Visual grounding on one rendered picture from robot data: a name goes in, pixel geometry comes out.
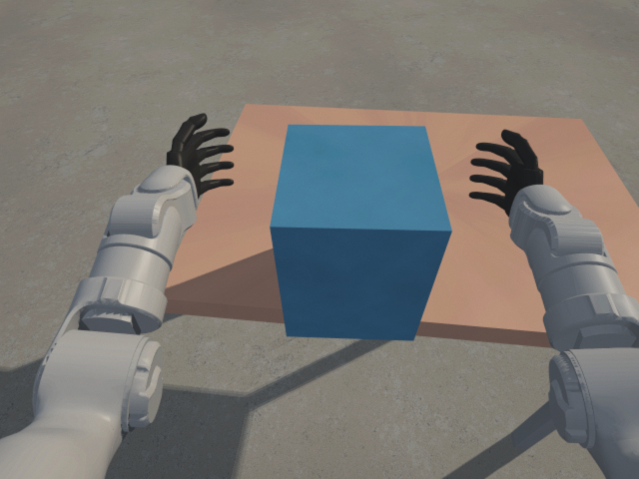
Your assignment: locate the table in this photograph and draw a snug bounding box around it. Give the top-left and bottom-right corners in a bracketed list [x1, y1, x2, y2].
[164, 104, 639, 449]

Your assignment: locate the robot left forearm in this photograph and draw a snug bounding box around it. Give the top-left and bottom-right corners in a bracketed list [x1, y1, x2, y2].
[32, 165, 198, 417]

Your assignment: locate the robot left hand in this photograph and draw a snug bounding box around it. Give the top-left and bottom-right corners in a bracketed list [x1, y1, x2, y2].
[167, 113, 234, 199]

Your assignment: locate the robot left upper arm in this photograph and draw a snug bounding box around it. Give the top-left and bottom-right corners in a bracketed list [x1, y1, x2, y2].
[0, 329, 163, 479]

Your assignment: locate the robot right forearm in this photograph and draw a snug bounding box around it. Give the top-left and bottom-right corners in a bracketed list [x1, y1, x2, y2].
[508, 185, 639, 352]

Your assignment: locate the robot right hand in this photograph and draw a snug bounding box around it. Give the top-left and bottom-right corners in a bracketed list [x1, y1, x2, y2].
[469, 130, 543, 216]

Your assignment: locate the carton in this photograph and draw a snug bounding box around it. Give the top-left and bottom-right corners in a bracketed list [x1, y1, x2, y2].
[270, 125, 452, 341]

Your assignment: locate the robot right upper arm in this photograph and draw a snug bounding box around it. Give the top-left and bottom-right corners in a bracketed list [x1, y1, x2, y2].
[548, 347, 639, 479]

